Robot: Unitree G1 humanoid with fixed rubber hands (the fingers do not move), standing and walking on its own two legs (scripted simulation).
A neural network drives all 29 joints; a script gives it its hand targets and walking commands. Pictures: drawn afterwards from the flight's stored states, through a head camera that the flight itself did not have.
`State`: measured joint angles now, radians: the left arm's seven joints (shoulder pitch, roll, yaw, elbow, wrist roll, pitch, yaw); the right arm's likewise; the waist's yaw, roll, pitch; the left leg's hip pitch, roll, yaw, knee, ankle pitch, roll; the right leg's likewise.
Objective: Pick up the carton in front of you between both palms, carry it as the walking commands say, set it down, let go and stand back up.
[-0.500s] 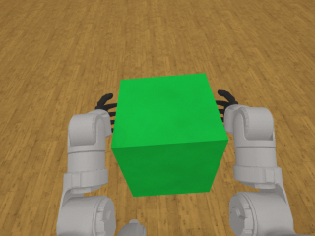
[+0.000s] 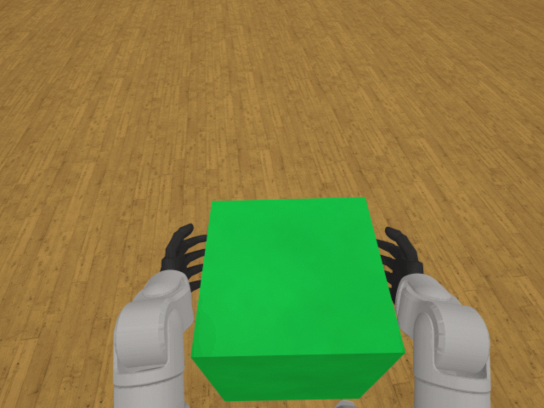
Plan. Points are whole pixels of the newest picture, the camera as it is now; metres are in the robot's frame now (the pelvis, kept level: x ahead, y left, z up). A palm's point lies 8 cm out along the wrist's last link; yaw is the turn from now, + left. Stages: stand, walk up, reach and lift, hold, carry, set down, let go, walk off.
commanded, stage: carry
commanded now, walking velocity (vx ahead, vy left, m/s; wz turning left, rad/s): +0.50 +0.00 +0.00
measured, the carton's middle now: (290, 306) +0.28 +0.00 +0.01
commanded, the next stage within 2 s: none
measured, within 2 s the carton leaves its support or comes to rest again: neither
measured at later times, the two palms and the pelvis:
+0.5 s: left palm (219, 138) +0.56 +0.12 +0.10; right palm (376, 139) +0.58 -0.18 +0.09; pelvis +0.31 -0.05 +0.00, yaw +3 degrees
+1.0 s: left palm (213, 70) +0.90 +0.17 +0.06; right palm (327, 71) +0.90 -0.13 +0.07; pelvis +0.65 +0.02 +0.00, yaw +0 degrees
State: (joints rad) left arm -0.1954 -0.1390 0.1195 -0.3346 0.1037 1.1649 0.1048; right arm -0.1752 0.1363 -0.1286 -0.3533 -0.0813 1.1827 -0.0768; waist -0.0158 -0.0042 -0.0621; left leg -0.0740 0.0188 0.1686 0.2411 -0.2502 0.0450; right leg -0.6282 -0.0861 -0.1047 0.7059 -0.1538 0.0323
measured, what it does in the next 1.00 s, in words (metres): walks ahead: right foot, then left foot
